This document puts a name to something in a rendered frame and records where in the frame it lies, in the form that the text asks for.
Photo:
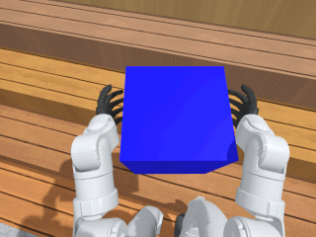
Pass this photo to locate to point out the left robot thigh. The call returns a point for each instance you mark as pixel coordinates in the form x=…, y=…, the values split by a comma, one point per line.
x=146, y=223

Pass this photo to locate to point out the left robot hand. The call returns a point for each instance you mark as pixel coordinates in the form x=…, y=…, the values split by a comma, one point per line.
x=105, y=106

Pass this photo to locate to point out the left robot forearm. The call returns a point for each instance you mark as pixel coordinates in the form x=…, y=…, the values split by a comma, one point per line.
x=92, y=163

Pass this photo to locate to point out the robot left upper arm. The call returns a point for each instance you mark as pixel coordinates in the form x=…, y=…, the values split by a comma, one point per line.
x=103, y=227

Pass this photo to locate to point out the right robot forearm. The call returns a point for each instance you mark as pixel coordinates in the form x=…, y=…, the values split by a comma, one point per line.
x=264, y=168

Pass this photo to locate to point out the right robot hand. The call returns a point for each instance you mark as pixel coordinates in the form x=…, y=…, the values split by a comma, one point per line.
x=249, y=106

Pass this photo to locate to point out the right robot foot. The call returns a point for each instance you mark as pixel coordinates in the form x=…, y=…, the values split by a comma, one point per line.
x=179, y=225

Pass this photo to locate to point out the carton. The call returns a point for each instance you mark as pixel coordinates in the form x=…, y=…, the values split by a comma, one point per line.
x=176, y=120

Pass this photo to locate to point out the robot right upper arm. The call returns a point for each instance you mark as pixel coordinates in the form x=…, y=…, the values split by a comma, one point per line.
x=240, y=226

